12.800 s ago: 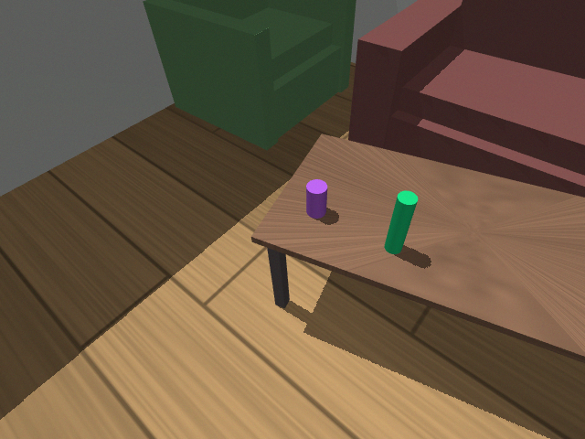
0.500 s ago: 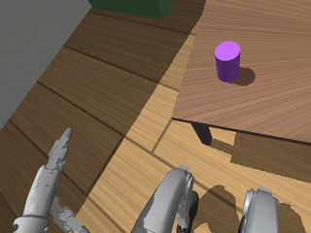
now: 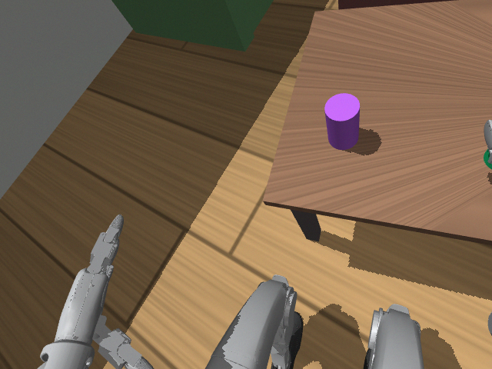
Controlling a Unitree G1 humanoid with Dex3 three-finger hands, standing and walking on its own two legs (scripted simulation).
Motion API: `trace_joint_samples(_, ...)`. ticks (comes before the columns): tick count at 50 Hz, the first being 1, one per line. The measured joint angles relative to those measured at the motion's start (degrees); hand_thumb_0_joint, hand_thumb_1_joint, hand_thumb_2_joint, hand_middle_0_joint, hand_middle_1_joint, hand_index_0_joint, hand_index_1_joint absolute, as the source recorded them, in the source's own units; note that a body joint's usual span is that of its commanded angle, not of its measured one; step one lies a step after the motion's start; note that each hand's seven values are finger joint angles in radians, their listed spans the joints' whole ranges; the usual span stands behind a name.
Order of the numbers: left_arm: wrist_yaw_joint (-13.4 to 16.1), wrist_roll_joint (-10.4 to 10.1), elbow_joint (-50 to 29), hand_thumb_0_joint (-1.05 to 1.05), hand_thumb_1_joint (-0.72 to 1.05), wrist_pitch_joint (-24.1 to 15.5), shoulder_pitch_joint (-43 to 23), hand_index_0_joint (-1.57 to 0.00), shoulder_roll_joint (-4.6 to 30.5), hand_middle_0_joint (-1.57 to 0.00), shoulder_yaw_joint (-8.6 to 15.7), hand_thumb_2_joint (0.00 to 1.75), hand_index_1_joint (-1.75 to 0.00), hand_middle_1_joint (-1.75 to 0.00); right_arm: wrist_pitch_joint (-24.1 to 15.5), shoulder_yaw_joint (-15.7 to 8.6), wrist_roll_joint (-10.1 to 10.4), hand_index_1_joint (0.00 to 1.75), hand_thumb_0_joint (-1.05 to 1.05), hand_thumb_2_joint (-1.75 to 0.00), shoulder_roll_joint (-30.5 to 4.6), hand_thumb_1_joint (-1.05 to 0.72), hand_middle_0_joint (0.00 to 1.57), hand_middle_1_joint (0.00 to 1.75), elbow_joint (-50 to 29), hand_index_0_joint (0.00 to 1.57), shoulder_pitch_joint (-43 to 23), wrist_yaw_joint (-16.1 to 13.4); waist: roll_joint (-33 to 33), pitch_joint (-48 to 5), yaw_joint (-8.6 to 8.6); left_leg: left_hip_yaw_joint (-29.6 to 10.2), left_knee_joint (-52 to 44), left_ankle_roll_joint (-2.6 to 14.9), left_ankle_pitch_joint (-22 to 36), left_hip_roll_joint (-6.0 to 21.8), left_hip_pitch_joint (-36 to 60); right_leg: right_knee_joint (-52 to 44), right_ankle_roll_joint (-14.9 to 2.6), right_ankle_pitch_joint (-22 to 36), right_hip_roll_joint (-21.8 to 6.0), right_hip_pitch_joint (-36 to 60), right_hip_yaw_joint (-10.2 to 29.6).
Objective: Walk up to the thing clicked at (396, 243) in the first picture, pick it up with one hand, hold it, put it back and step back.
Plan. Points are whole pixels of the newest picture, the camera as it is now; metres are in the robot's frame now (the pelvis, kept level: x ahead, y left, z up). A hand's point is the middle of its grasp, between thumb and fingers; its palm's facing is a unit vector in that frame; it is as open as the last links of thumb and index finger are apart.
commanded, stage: settle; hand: right
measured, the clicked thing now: out of the picture +0.51 -0.24 +0.00
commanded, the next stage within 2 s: lift in 0.20 s
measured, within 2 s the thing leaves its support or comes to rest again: neither
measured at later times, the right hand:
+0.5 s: hand out of the picture +0.52 -0.23 +0.01, palm faces +0.25 +0.97 +0.01, open 6.5 cm
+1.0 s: hand out of the picture +0.44 -0.22 +0.09, palm faces +0.25 +0.97 +0.00, open 6.5 cm
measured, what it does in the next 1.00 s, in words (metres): rises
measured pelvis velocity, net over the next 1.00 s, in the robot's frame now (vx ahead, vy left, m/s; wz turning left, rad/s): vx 0.02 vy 0.00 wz -0.04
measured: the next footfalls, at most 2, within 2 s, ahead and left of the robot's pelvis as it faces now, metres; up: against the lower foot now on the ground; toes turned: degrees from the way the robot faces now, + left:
none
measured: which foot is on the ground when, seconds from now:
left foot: down 0.00-1.00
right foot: down 0.00-1.00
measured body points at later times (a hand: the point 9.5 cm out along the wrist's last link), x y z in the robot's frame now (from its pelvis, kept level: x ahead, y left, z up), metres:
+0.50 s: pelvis +0.02 +0.00 +0.02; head +0.18 -0.07 +0.44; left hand +0.19 +0.26 +0.09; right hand +0.50 -0.28 +0.01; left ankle +0.07 +0.12 -0.56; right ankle +0.05 -0.12 -0.56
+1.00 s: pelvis +0.02 +0.00 +0.08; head +0.12 -0.05 +0.51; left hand +0.19 +0.26 +0.09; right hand +0.42 -0.27 +0.09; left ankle +0.07 +0.12 -0.56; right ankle +0.05 -0.12 -0.56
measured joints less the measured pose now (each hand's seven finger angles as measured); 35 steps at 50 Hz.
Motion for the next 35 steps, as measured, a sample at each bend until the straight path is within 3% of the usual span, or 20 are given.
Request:
trace_joint_samples(18,-0.03,0.23,3.61,-0.01,-0.57,1.24,-1.48,-0.05,-1.09,-0.06,-1.34,0.07,-0.07,-0.05,0.18,0.63,0.18,1.21,-0.03,-1.1,1.26,-0.03,0.86,1.2,-0.09,0.89,-0.1,-0.29,-0.46,-0.15,-0.79,0.0,-3.55,-0.01,0.03,-0.16,3.88,-3.49,0.09,0.04,-0.1,3.83,-0.09)
trace_joint_samples(24,-0.34,0.21,3.17,-0.01,-0.56,1.87,-1.39,-0.05,-1.12,-0.06,-0.79,0.07,-0.06,-0.05,0.38,0.8,0.15,1.2,-0.03,-1.1,2.29,-0.03,0.86,1.2,-1.17,0.9,1.11,-0.61,-0.43,-0.35,-1.17,-0.18,-4.9,-0.06,0.2,-0.2,5.68,-4.89,0.05,0.2,-0.13,5.7,-0.32)
trace_joint_samples(35,-0.38,-0.17,6.78,-0.01,-0.55,2.82,-0.65,-0.05,-2.52,-0.06,-0.67,0.07,-0.06,-0.05,1.32,3.39,1.04,1.2,-0.03,-1.1,7.22,-0.03,0.87,1.19,-6.64,0.9,6.12,-1.17,-0.57,-0.92,-3.83,-0.69,-8.7,-0.22,1.06,0.03,10.86,-8.95,-0.09,1.21,0.14,11.02,-0.99)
